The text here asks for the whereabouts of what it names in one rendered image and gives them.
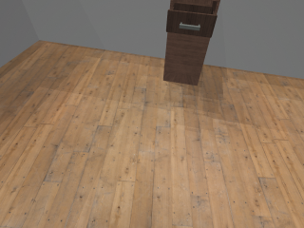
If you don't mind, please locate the cabinet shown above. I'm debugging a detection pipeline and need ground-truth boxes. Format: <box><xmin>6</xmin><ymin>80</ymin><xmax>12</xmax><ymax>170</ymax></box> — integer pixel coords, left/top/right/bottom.
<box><xmin>163</xmin><ymin>0</ymin><xmax>220</xmax><ymax>86</ymax></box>

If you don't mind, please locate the handle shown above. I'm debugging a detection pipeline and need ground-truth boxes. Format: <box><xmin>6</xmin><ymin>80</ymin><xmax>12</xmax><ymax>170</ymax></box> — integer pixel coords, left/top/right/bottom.
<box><xmin>179</xmin><ymin>22</ymin><xmax>200</xmax><ymax>31</ymax></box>

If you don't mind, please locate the drawer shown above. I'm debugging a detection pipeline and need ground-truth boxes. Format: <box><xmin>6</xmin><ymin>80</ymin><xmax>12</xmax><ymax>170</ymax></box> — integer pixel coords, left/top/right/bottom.
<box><xmin>166</xmin><ymin>3</ymin><xmax>218</xmax><ymax>38</ymax></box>

